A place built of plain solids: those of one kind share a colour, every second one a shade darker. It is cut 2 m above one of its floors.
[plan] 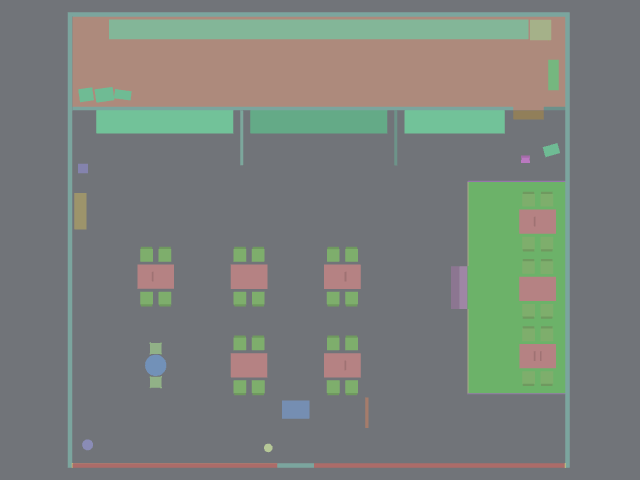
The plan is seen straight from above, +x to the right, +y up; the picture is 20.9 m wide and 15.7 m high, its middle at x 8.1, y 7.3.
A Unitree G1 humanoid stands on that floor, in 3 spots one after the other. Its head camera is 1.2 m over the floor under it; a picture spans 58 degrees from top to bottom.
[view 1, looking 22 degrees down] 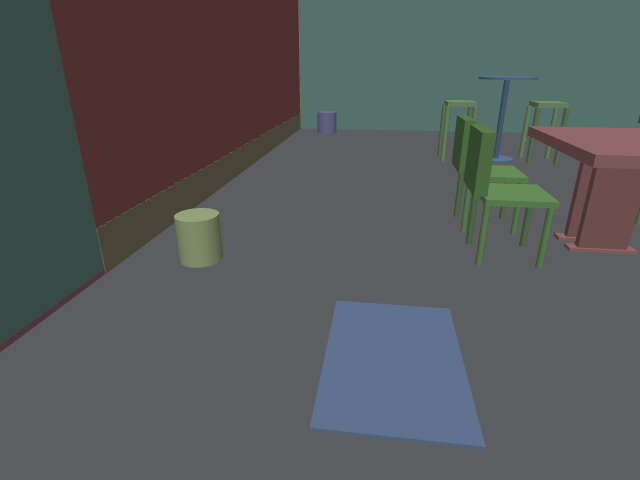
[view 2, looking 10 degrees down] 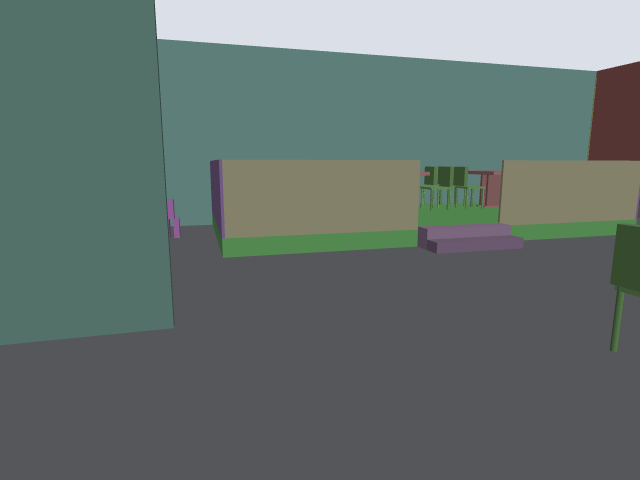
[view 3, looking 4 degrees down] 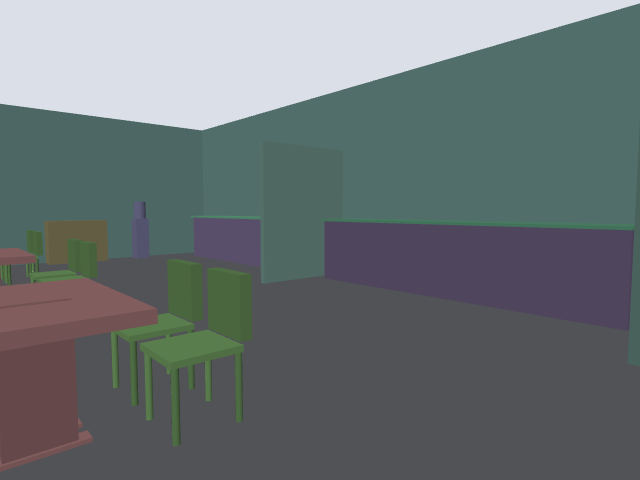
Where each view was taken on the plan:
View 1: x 8.91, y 1.65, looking -172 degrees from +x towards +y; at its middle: ground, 3.20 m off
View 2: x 7.31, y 9.54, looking -16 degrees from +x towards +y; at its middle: dais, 5.93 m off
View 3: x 11.38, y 5.75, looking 138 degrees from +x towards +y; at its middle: kiosk_wall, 7.81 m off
